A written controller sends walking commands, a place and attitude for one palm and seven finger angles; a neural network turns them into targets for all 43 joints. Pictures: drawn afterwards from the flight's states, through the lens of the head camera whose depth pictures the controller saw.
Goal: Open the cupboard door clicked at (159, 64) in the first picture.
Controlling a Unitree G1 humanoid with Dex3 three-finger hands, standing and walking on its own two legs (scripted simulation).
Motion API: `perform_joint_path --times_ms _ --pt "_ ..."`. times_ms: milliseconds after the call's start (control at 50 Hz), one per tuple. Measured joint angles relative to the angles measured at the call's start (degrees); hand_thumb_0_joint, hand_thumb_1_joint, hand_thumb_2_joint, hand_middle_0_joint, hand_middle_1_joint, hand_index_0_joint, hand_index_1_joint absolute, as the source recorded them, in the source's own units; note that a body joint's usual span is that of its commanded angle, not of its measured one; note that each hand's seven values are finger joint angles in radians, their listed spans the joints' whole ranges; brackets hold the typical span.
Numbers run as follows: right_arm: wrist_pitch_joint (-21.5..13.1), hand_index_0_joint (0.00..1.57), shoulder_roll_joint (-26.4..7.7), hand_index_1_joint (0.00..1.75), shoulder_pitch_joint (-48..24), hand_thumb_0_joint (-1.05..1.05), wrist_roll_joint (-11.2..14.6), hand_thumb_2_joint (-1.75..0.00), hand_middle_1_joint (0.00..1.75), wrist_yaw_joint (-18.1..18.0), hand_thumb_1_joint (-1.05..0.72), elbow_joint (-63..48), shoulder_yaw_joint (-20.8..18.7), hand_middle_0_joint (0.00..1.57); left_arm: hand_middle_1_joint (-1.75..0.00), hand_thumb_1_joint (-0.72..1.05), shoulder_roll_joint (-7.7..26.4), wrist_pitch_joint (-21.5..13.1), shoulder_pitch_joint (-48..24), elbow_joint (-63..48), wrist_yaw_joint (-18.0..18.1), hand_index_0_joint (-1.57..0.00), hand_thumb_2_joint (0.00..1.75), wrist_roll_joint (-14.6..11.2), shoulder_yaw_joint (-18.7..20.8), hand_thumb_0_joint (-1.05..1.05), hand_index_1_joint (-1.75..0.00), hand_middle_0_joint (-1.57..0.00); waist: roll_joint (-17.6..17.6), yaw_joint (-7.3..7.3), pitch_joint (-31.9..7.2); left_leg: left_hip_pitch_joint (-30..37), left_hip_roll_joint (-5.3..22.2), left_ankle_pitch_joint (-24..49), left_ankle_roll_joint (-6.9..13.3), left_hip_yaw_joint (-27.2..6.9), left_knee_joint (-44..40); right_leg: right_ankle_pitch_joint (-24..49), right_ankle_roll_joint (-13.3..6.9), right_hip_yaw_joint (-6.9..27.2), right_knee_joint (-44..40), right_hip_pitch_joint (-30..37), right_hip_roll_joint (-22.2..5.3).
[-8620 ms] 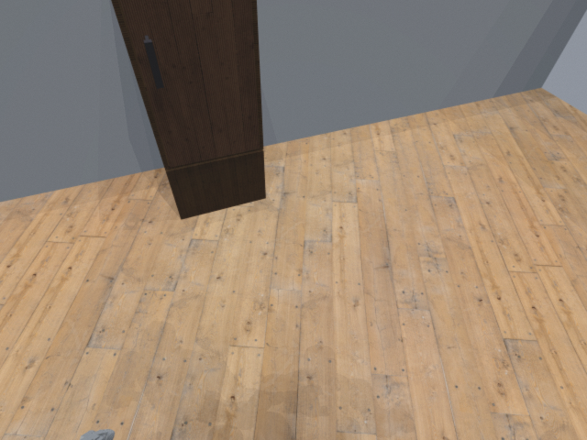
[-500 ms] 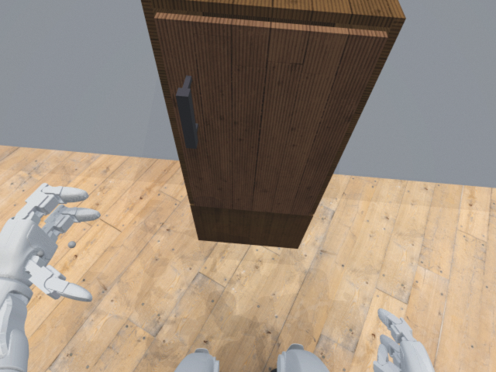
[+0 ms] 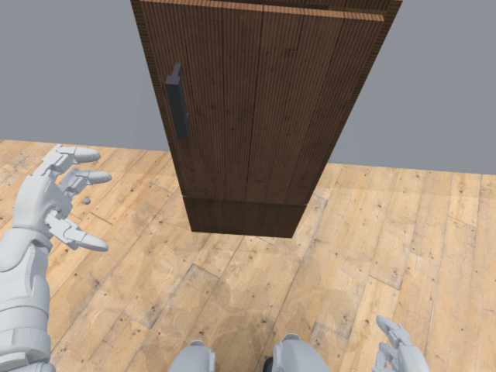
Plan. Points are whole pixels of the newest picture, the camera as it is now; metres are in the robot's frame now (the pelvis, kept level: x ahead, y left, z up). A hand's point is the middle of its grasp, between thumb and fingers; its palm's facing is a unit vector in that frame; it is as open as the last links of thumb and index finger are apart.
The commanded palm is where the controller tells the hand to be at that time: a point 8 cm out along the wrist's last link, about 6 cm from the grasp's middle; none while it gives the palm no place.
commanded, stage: move the hooked fingers beside the handle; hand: left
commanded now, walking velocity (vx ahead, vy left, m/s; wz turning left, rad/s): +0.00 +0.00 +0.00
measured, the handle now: (180, 102) +0.58 +0.15 +0.05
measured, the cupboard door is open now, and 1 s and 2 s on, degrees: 0 0 0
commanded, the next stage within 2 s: none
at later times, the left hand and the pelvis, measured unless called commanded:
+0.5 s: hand (110, 165) +0.43 +0.24 +0.05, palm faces -0.04 -1.00 +0.00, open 14.0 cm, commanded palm +0.41 +0.29 +0.05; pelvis +0.01 +0.01 +0.00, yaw -1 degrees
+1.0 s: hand (136, 131) +0.50 +0.21 +0.05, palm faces -0.04 -1.00 -0.01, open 14.0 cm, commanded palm +0.49 +0.26 +0.05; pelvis +0.00 +0.01 -0.01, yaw -2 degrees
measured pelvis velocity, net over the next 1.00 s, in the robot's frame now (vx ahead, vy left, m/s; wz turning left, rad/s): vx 0.00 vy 0.01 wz -0.03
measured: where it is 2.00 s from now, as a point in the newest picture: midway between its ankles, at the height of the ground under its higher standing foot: outside the picture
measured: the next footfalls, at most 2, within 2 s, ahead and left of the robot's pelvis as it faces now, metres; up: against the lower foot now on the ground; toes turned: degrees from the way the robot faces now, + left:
none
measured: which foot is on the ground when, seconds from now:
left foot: down 0.00-1.00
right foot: down 0.00-1.00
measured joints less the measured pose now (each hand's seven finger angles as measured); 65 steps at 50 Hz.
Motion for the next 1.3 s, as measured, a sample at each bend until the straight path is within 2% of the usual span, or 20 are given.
perform_joint_path --times_ms 200,340,660,960,1300 --pt "2.5 0.20 -0.5 0.30 2.9 0.01 -0.1 -0.90 0.30 0.7 -0.90 1.5 -1.0 0.20 -1.20 -0.50 0.6 -1.3 -3.8 4.2 0.8 -0.30 0.30 0.8 0.3 -0.01 -1.20 -0.30 0.3 -0.85 -0.5 -1.0 0.1 -0.1 0.3 0.6 -0.6 0.2 0.3 0.6 -0.7 -1.2 0.2" --pt "4.1 0.20 -0.3 0.30 2.9 0.01 -0.5 -0.90 0.30 1.0 -0.90 2.6 -1.3 0.20 -1.20 -0.50 0.2 -2.5 -8.2 7.5 2.2 -0.30 0.30 2.5 0.1 -0.01 -1.20 -0.30 0.1 -1.46 -0.5 -1.9 0.2 -0.3 0.4 0.7 -0.2 0.1 0.5 0.8 -0.4 -2.1 0.3" --pt "7.7 0.20 0.2 0.30 2.9 0.01 -0.9 -0.90 0.30 1.8 -0.90 2.9 -0.7 0.20 -1.20 -0.50 2.4 -4.2 -20.7 19.2 4.7 -0.30 0.30 6.0 -0.7 -0.01 -1.20 -0.30 0.0 -2.90 -0.6 -5.2 0.3 -0.6 0.6 0.6 1.7 0.1 0.6 0.7 1.0 -5.2 0.3" --pt "10.7 0.20 0.0 0.30 4.9 0.00 -1.9 -0.90 0.30 2.3 -0.90 3.5 0.0 0.20 -1.20 -0.50 6.6 -4.7 -30.9 27.5 7.1 -0.30 0.30 9.3 1.4 -0.01 -1.20 -0.30 0.5 -6.19 0.0 -9.5 0.8 -0.9 0.5 0.6 3.7 0.3 0.4 0.6 2.4 -9.4 0.8" --pt "12.5 0.20 -0.7 0.30 6.8 0.00 -3.2 -0.90 0.30 2.9 -0.90 2.2 1.2 0.20 -1.20 -0.50 13.3 -2.5 -42.3 34.9 9.2 -0.30 0.30 13.8 3.5 -0.01 -1.21 -0.30 1.3 -10.45 0.6 -15.6 1.7 -1.5 0.4 0.1 6.2 0.4 0.2 0.2 3.8 -15.0 1.6"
